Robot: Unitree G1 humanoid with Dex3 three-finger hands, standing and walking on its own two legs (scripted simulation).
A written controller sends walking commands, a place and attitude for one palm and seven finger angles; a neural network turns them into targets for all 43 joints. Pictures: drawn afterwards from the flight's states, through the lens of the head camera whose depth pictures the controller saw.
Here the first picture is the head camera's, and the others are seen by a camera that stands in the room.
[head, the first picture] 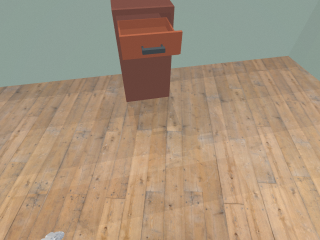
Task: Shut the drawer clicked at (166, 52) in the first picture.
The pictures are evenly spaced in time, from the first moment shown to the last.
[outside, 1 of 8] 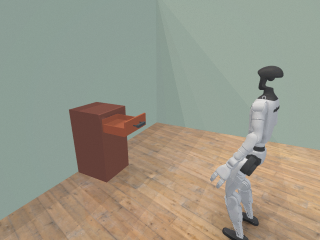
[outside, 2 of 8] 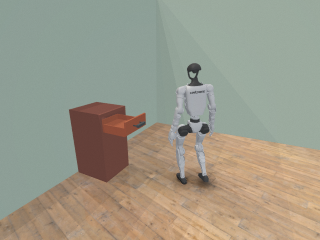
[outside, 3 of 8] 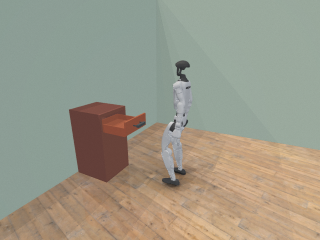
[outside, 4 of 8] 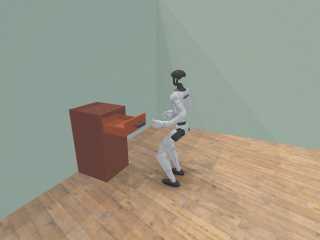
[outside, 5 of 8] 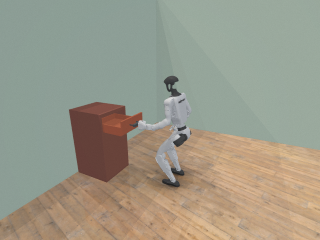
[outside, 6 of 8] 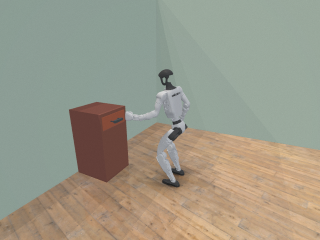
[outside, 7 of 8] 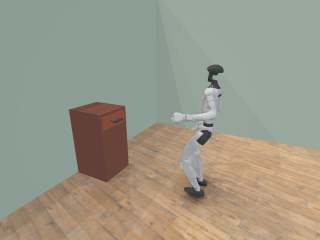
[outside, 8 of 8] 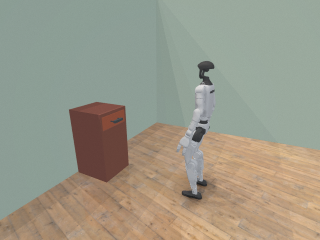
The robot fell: no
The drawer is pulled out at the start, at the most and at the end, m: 0.29 0.29 0.00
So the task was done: yes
